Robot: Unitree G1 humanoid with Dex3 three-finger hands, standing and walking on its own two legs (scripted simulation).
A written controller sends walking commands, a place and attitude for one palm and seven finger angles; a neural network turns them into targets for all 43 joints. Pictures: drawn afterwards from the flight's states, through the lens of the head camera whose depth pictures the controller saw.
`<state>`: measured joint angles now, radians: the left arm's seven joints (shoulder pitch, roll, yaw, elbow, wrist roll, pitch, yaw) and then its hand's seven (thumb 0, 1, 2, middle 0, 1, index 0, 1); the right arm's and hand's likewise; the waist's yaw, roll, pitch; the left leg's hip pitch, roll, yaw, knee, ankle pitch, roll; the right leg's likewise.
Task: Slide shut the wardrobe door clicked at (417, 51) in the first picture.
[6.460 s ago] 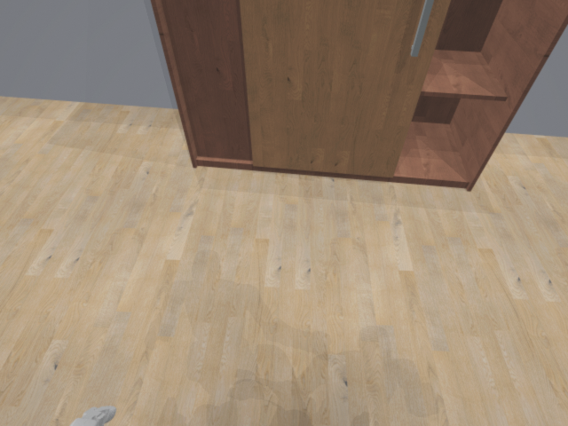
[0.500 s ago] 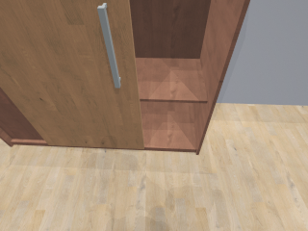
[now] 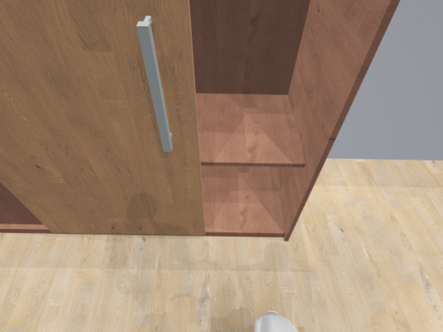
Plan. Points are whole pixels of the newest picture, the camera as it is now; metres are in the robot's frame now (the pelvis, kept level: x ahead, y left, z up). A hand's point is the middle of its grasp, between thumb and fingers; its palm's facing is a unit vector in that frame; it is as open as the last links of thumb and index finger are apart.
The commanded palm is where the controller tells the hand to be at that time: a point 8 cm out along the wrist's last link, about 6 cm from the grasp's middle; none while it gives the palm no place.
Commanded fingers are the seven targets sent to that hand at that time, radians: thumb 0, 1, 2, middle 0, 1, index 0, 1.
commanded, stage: take the last steps up to it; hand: left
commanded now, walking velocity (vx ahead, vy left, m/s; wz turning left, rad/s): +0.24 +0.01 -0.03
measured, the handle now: (159, 94) +0.61 +0.18 +0.09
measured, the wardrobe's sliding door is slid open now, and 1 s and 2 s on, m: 0.39 0.39 0.39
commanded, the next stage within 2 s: come to a stop and stand still in 0.20 s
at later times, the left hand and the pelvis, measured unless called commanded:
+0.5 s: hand (148, 315) +0.18 +0.17 -0.17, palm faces +0.05 -0.98 -0.21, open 7.3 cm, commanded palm none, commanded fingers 0.00 0.90 0.90 -0.20 -0.30 -0.20 -0.30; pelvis +0.17 -0.01 +0.00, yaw -2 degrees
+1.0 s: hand (158, 323) +0.17 +0.14 -0.16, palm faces -0.01 -0.97 -0.26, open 7.4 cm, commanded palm none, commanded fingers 0.00 0.90 0.90 -0.20 -0.30 -0.20 -0.30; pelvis +0.13 -0.05 +0.00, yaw -3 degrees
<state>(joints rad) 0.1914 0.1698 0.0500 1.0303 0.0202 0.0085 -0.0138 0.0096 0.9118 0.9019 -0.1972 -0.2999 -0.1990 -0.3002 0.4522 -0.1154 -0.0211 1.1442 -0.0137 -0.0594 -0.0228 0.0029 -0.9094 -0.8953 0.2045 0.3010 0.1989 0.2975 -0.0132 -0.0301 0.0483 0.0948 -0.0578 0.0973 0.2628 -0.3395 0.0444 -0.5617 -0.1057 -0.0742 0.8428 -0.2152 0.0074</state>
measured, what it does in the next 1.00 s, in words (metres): walks ahead: right foot, then left foot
